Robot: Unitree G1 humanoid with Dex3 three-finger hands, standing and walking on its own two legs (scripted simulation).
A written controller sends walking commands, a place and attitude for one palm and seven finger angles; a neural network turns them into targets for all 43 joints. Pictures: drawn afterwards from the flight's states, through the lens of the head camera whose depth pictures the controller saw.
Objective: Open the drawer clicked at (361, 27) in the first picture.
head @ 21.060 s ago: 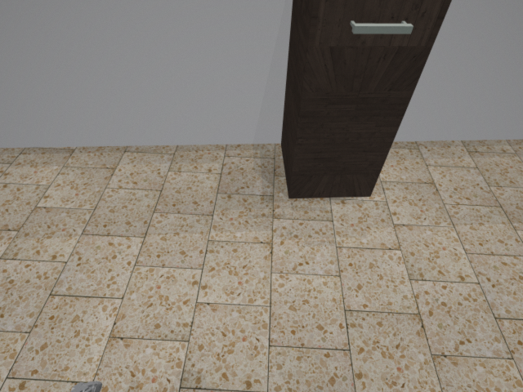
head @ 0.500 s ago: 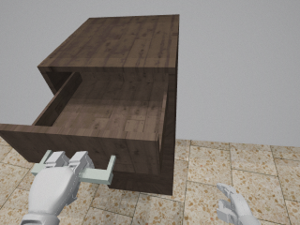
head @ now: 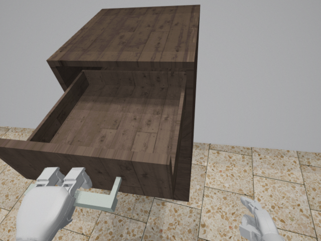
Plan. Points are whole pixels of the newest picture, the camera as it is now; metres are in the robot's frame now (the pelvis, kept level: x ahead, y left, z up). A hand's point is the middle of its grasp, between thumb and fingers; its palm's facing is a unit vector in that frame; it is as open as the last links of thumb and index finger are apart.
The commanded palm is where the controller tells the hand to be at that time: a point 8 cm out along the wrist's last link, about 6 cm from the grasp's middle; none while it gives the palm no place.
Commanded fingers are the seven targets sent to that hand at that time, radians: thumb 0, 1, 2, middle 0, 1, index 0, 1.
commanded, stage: open the thumb to release the handle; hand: left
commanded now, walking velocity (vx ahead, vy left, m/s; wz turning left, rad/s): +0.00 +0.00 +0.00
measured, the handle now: (75, 187) +0.19 +0.21 +0.11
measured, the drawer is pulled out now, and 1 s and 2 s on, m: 0.29 0.29 0.28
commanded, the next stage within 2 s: lift the hand off the handle in 0.40 s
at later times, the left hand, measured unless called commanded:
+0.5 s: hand (64, 209) +0.15 +0.23 +0.09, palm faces +0.06 -0.14 -0.99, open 12.9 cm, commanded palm +0.11 +0.22 +0.14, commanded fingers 0.00 -0.50 0.30 -0.30 -1.20 -0.30 -1.20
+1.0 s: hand (63, 206) +0.15 +0.23 +0.09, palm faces +0.06 -0.12 -0.99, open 13.2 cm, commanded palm +0.12 +0.22 +0.17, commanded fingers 0.00 -0.50 0.30 -0.30 -1.20 -0.30 -1.20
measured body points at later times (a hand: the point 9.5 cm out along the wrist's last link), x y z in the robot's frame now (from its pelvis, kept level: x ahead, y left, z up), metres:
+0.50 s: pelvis +0.00 +0.01 +0.00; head -0.01 -0.02 +0.45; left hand +0.14 +0.23 +0.14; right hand +0.22 -0.18 -0.08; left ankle -0.03 +0.11 -0.72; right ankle +0.02 -0.10 -0.72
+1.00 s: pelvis -0.01 +0.01 +0.01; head -0.02 -0.03 +0.45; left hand +0.14 +0.23 +0.15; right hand +0.21 -0.18 -0.09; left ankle -0.03 +0.11 -0.72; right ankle +0.02 -0.10 -0.72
